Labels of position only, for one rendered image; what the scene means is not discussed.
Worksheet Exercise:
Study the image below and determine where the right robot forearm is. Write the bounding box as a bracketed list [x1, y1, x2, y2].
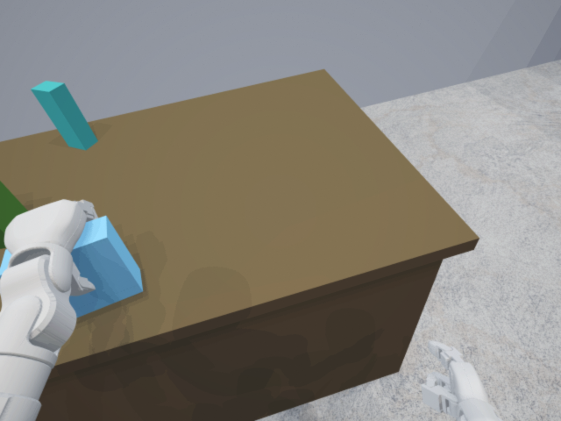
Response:
[456, 399, 503, 421]

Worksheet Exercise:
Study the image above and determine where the robot left hand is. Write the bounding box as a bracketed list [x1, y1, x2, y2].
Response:
[4, 199, 98, 296]

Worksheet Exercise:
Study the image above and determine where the table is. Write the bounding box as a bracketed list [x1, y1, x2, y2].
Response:
[0, 69, 479, 421]

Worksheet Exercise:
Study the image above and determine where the left robot forearm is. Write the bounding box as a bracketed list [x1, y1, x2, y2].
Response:
[0, 242, 76, 421]

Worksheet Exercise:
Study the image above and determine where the sponge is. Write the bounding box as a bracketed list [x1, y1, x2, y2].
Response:
[0, 216, 143, 318]

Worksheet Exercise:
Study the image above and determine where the robot right hand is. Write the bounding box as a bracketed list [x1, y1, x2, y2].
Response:
[421, 340, 489, 420]

